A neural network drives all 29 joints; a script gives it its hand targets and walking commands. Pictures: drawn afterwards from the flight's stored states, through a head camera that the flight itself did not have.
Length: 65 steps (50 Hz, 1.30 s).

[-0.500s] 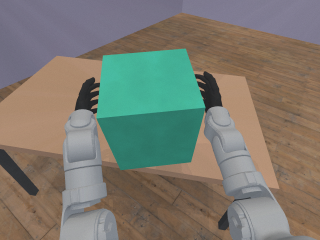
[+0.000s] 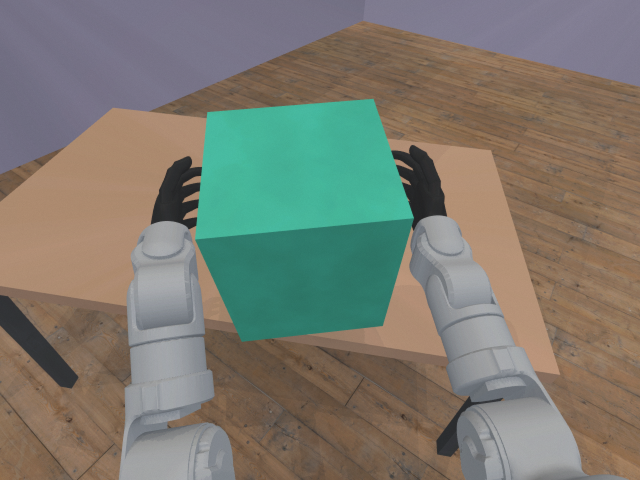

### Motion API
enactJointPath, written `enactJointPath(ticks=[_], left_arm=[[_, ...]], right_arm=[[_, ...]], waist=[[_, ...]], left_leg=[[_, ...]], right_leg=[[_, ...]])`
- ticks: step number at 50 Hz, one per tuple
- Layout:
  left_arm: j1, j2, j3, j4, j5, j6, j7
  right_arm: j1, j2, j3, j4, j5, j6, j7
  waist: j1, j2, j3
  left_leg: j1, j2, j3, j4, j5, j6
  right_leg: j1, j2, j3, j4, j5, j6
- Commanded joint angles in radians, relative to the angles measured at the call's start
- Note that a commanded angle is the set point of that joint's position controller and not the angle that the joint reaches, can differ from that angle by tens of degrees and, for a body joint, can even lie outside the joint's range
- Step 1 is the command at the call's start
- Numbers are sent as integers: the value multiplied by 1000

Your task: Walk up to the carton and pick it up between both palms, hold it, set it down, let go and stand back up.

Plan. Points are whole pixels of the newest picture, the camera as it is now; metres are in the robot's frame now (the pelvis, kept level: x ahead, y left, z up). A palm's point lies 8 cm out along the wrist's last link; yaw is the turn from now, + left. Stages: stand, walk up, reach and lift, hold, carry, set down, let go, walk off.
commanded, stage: hold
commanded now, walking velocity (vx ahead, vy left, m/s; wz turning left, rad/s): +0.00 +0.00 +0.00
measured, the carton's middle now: (303, 228) +0.41 +0.01 +0.12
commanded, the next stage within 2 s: none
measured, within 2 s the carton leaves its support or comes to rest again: neither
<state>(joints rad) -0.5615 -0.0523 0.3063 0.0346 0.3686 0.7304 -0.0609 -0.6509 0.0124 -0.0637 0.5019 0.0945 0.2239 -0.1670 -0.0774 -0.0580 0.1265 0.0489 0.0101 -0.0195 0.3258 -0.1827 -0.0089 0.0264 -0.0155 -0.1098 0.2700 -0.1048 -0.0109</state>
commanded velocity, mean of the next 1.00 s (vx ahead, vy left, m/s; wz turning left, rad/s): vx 0.00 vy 0.00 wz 0.00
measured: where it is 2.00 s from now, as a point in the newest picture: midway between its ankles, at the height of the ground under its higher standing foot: outside the picture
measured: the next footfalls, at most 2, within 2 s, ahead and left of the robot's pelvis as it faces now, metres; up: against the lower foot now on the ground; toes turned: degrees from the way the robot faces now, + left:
none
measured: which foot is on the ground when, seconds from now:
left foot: down 0.00-1.00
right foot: down 0.00-1.00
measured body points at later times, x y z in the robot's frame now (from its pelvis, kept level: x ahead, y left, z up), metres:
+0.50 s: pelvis +0.00 +0.00 +0.00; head -0.03 +0.02 +0.45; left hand +0.37 +0.16 +0.18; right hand +0.38 -0.14 +0.18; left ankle +0.01 +0.12 -0.75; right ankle +0.04 -0.11 -0.75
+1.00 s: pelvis +0.00 +0.00 +0.00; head -0.03 +0.02 +0.45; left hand +0.37 +0.16 +0.18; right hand +0.38 -0.14 +0.18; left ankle +0.01 +0.12 -0.75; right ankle +0.04 -0.11 -0.75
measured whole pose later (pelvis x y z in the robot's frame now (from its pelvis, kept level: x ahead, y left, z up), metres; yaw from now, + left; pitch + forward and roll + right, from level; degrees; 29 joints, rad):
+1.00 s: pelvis +0.00 +0.00 +0.00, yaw +0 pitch -11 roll -1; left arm -0.57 -0.05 0.32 0.05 0.38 0.73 -0.06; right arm -0.67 0.01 -0.06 0.52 0.09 0.23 -0.17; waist -0.08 -0.06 0.12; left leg 0.05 0.01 -0.02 0.32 -0.18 -0.01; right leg 0.03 -0.01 -0.11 0.27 -0.11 -0.01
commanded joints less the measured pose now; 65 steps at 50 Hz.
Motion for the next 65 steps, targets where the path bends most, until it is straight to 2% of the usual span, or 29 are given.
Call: enactJointPath(ticks=[1,6,15,22,26,32,39,42,48,57,65], left_arm=[[-651,-417,-449,-108,-179,-93,-123],[-626,-390,-379,-63,-140,-71,-142],[-662,-411,-451,-136,-189,-96,-137],[-628,-389,-402,-80,-152,-79,-150],[-643,-402,-416,-95,-158,-78,-154],[-667,-426,-470,-135,-192,-99,-133],[-628,-400,-400,-72,-147,-76,-139],[-636,-400,-396,-78,-144,-70,-145],[-665,-418,-450,-126,-181,-89,-136],[-631,-390,-397,-77,-150,-76,-149],[-660,-414,-453,-130,-185,-93,-141]], right_arm=[[-661,447,351,-262,47,-54,121],[-638,444,326,-204,32,-39,125],[-675,475,377,-295,68,-55,103],[-617,454,334,-222,36,-31,110],[-641,454,330,-242,41,-39,113],[-674,459,364,-298,61,-58,112],[-637,438,331,-218,38,-40,123],[-651,441,328,-223,42,-43,125],[-683,462,358,-284,63,-57,113],[-632,454,332,-222,36,-35,114],[-673,465,366,-294,63,-53,108]], waist=[[-11,76,-452],[5,55,-367],[-13,75,-492],[-15,65,-366],[-18,78,-387],[-21,89,-482],[-1,68,-375],[1,73,-381],[-13,82,-476],[-10,63,-376],[-17,81,-473]], left_leg=[[-55,-49,70,-42,235,-18],[-130,-48,81,-91,130,1],[-58,-63,72,-23,277,-18],[-124,-53,77,-82,143,-8],[-107,-52,75,-71,180,-16],[-37,-53,65,-25,287,-29],[-110,-45,76,-80,163,-9],[-108,-46,78,-78,175,-9],[-51,-56,73,-29,269,-21],[-122,-53,78,-80,148,-6],[-57,-58,69,-30,272,-23]], right_leg=[[220,53,-17,8,97,28],[248,40,-11,1,49,31],[275,45,-8,23,203,42],[252,37,-12,4,88,40],[255,42,-16,7,92,35],[235,55,-19,16,142,31],[231,47,-16,2,46,28],[243,46,-15,3,55,26],[252,50,-12,15,151,33],[258,38,-12,5,90,38],[260,49,-14,18,166,36]])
